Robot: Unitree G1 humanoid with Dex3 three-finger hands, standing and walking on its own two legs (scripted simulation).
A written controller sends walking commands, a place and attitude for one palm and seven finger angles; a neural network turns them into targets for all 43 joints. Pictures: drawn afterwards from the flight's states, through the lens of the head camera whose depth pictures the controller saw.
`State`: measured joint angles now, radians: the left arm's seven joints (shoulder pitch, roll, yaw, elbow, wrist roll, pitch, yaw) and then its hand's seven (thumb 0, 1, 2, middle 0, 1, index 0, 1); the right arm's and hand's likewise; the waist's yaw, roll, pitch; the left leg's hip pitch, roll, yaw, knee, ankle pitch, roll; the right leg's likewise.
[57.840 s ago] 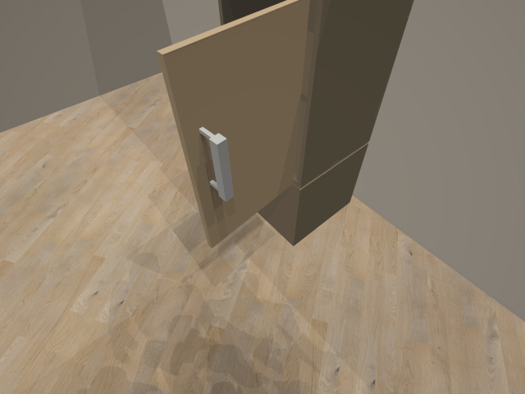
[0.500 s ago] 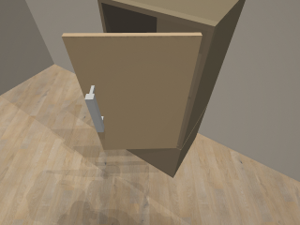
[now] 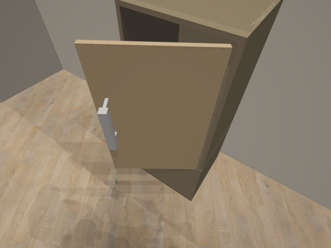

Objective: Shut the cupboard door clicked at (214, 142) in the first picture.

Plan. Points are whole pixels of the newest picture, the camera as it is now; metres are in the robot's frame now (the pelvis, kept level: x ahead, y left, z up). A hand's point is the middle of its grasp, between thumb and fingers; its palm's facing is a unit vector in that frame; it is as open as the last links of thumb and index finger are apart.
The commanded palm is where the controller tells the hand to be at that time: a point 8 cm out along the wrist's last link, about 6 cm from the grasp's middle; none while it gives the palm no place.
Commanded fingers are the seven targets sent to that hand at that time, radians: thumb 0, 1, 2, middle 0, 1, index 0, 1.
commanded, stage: raise the hand and make a fist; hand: left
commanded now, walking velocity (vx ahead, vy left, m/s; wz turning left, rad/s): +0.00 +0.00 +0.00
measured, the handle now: (110, 125) +0.46 +0.21 -0.01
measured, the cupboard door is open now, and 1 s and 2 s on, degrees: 34 34 34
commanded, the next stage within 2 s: bring the fist close to the handle in 1.92 s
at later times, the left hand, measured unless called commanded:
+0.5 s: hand out of the picture +0.11 +0.21 -0.06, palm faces +0.17 -0.98 -0.04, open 5.8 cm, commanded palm +0.10 +0.25 -0.05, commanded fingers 0.00 0.90 0.90 -0.66 -0.80 -0.66 -0.80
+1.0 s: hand (77, 236) +0.15 +0.21 -0.04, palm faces +0.08 -1.00 -0.03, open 3.5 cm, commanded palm +0.12 +0.26 -0.03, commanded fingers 0.00 0.90 0.90 -1.12 -1.30 -1.12 -1.30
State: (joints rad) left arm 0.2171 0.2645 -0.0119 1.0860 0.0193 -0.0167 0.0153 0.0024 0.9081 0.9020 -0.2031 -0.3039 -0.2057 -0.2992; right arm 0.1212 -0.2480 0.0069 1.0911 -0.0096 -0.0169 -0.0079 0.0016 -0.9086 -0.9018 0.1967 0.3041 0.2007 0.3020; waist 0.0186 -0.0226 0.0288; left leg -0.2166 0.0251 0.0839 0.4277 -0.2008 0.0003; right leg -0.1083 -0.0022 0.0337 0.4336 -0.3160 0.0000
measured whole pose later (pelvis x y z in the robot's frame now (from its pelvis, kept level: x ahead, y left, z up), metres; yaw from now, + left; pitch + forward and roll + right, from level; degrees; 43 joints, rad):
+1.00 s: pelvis -0.05 +0.01 -0.09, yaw +3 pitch +14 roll -3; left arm 0.44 0.23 0.15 -0.07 -0.28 -0.39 -0.23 0.01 0.90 0.90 -0.94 -1.11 -0.95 -1.11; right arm 0.26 -0.24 0.00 0.54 0.02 -0.22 -0.06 0.01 -0.90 -0.90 0.20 0.30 0.20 0.30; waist 0.01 0.04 -0.15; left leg -0.97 0.03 -0.02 1.17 -0.44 0.02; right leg -0.81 0.01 -0.06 1.14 -0.57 0.00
